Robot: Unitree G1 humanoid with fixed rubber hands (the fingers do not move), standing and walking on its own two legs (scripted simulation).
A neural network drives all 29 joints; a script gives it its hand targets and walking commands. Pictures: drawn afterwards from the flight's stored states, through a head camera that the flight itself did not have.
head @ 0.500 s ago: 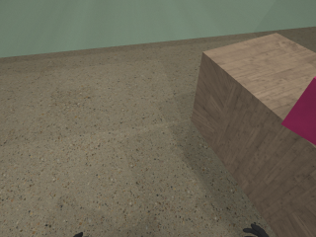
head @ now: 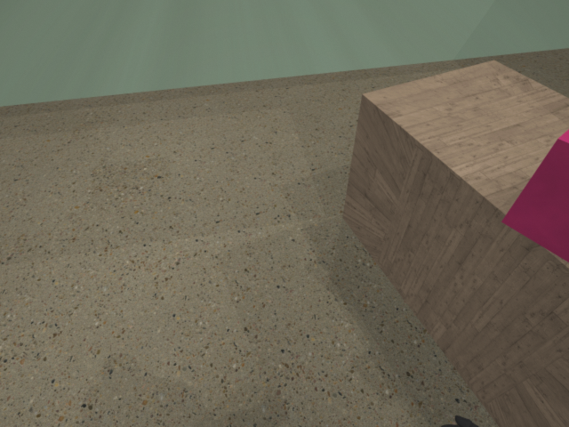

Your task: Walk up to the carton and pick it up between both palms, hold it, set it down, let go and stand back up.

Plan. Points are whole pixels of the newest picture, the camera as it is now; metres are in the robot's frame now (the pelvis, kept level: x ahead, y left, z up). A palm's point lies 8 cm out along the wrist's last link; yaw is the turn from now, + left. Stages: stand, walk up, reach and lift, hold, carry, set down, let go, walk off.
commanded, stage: walk up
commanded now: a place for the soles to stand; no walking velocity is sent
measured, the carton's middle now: out of the picture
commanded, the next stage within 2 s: none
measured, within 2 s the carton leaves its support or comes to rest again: neither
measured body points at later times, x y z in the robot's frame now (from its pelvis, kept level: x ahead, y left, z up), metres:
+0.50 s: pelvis +0.07 -0.11 -0.02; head +0.05 -0.15 +0.42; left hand +0.23 +0.14 -0.11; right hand +0.07 -0.41 -0.16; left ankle +0.08 +0.02 -0.67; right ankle +0.07 -0.23 -0.73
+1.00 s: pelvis +0.26 -0.16 +0.00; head +0.28 -0.16 +0.45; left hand +0.50 -0.01 -0.13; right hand +0.12 -0.41 -0.10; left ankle +0.32 -0.07 -0.73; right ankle +0.18 -0.28 -0.65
